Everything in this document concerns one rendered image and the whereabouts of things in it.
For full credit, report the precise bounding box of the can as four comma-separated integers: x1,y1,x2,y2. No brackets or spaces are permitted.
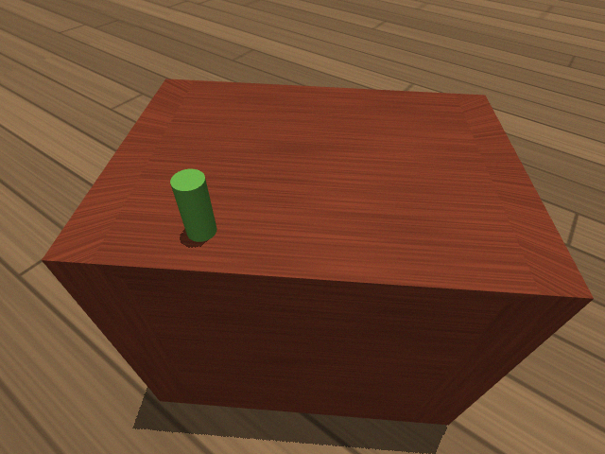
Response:
170,169,216,242

